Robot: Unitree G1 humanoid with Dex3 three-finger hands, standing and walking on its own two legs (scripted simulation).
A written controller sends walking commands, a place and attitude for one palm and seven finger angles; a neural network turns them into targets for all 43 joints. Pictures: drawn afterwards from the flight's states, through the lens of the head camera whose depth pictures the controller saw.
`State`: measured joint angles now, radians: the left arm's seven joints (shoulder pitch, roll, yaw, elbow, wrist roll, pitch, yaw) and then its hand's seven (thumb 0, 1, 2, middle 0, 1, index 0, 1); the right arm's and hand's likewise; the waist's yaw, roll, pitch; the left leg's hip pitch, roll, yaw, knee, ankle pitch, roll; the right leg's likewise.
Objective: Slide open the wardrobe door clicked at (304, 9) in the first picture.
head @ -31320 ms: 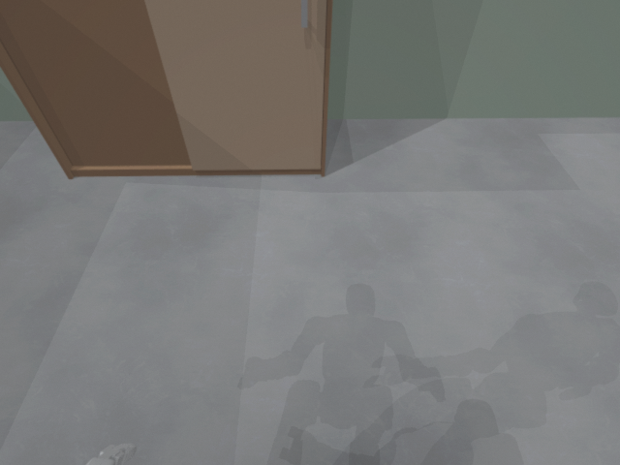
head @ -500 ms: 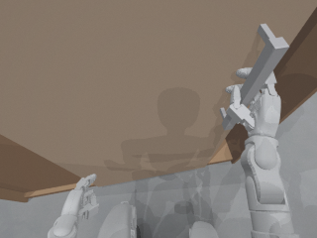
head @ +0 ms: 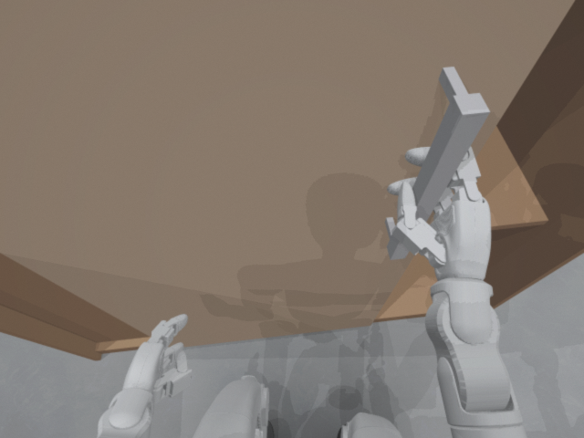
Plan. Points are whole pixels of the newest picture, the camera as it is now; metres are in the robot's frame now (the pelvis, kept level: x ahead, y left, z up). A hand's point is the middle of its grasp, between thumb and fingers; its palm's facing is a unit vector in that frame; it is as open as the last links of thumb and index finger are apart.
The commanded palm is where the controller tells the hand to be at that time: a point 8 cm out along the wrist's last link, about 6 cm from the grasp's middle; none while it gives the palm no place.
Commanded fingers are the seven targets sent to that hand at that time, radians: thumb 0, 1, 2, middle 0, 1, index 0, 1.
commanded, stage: step sideways, sliding the door along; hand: right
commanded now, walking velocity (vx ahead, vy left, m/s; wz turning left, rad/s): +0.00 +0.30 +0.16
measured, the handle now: (417, 185) +0.38 -0.15 +0.12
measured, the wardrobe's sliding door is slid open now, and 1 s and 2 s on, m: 0.37 0.52 0.52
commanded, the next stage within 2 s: stop walking and hold the door there in 0.62 s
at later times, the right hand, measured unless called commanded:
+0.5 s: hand (261, 236) +0.31 +0.03 +0.12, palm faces +0.19 +0.98 -0.10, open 6.2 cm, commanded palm +0.28 +0.04 +0.12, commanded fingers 0.00 -0.90 -0.90 0.45 1.40 0.45 1.40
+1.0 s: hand (268, 234) +0.32 +0.02 +0.12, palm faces +0.34 +0.90 -0.27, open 6.2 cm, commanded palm +0.28 -0.02 +0.10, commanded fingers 0.00 -0.90 -0.90 0.45 1.40 0.45 1.40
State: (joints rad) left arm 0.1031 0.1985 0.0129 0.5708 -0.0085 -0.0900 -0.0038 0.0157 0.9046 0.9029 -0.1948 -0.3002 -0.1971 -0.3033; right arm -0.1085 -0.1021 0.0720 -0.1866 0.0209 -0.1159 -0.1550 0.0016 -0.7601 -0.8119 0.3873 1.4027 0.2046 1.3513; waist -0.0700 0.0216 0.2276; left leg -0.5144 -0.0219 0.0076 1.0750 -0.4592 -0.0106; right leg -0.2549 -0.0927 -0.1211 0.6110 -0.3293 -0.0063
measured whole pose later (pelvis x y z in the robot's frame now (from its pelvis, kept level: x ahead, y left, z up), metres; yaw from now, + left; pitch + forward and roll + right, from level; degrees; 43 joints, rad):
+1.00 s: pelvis -0.04 +0.28 +0.00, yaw +7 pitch -2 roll +1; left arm 0.18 0.16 -0.05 0.59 -0.03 -0.03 0.05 0.01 0.90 0.90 -0.20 -0.30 -0.20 -0.30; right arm -0.16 -0.42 -0.29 0.24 0.08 -0.08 -0.11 -0.10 -0.64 -0.83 0.42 1.36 0.30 1.35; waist -0.04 -0.01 0.07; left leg -0.29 0.07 0.11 0.53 -0.13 -0.03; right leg -0.16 -0.19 -0.15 0.58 -0.37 0.08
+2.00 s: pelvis -0.12 +0.20 +0.00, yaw +12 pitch -2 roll +0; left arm 0.27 0.25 -0.03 0.73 -0.04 -0.04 0.10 0.01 0.90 0.90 -0.20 -0.30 -0.20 -0.30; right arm -0.47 -0.41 -0.28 0.73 0.02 -0.18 -0.13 -0.11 -0.70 -0.76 0.42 1.39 0.35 1.40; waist 0.02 0.00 0.04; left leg -0.30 0.04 0.02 0.51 -0.17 -0.02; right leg -0.29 -0.03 -0.12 0.54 -0.21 -0.04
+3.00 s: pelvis -0.10 +0.14 +0.00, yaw +8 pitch -2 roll +0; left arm 0.21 0.21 0.00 0.72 -0.03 -0.02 0.10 0.01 0.90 0.90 -0.19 -0.30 -0.20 -0.30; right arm -0.46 -0.30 -0.14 0.57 0.03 -0.21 -0.07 -0.20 -0.69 -0.81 0.43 1.40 0.47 1.41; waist 0.01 0.03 0.12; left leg -0.43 0.08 0.03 0.89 -0.45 -0.03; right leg -0.26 -0.06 -0.08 0.60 -0.31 0.01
